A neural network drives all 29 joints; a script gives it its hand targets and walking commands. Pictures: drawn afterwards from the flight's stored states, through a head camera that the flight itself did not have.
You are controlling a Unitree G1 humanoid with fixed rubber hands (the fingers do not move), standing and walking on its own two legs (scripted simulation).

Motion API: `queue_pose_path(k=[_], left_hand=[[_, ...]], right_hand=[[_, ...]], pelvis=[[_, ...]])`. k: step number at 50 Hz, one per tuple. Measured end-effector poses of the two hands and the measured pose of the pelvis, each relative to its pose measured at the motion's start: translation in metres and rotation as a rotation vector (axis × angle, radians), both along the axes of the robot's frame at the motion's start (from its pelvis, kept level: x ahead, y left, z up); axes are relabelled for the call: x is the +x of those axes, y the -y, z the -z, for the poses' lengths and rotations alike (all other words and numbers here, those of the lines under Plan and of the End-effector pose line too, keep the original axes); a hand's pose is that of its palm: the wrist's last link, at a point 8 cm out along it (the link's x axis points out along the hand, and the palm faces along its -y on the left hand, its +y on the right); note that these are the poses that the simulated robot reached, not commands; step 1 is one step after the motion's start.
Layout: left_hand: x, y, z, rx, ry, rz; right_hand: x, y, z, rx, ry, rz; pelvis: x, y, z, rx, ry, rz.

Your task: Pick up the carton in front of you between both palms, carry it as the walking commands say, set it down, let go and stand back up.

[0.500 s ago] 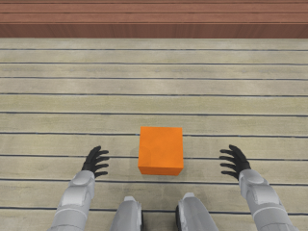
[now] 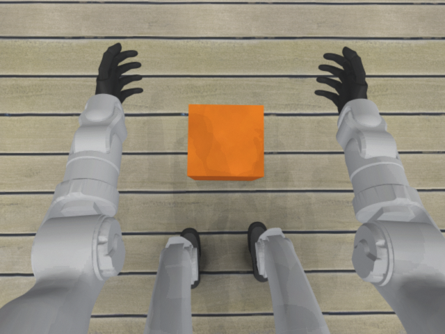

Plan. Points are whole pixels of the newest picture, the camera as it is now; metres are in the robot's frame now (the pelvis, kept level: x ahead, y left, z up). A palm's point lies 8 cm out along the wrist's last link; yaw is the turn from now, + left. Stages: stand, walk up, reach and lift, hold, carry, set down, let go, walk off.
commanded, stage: reach and lift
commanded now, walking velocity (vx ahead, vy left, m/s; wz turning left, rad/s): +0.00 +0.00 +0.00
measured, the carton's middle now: (224, 147) +0.48 -0.03 -0.52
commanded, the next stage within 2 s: none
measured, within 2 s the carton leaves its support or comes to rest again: leaves its support in 1.72 s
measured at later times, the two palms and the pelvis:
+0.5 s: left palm (147, 133) +0.50 +0.17 -0.31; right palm (307, 133) +0.46 -0.22 -0.30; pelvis -0.01 +0.00 -0.14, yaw -1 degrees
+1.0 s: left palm (163, 143) +0.50 +0.16 -0.46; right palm (285, 143) +0.47 -0.21 -0.46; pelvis -0.04 +0.00 -0.27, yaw -1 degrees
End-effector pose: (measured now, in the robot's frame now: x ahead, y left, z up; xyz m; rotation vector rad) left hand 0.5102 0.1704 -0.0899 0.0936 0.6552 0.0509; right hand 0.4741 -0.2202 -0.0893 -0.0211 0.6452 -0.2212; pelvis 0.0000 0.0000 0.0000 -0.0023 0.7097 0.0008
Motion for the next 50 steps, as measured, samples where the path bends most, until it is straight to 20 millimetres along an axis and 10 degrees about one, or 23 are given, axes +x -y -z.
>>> queue_pose_path(k=[11,28,50], left_hand=[[0.009,0.002,0.052,-0.011,-0.011,0.001],[-0.015,0.001,0.244,-0.002,-0.030,-0.013],[-0.011,0.012,0.371,-0.011,-0.079,-0.015]], right_hand=[[0.010,0.000,0.050,0.004,-0.017,-0.003],[-0.011,0.001,0.240,0.001,-0.047,0.015],[-0.004,-0.013,0.369,0.006,-0.112,-0.001]], pelvis=[[0.020,0.000,0.018,-0.002,-0.159,0.002],[-0.016,-0.002,0.173,-0.007,-0.163,0.005],[-0.037,0.000,0.270,-0.006,0.039,0.007]])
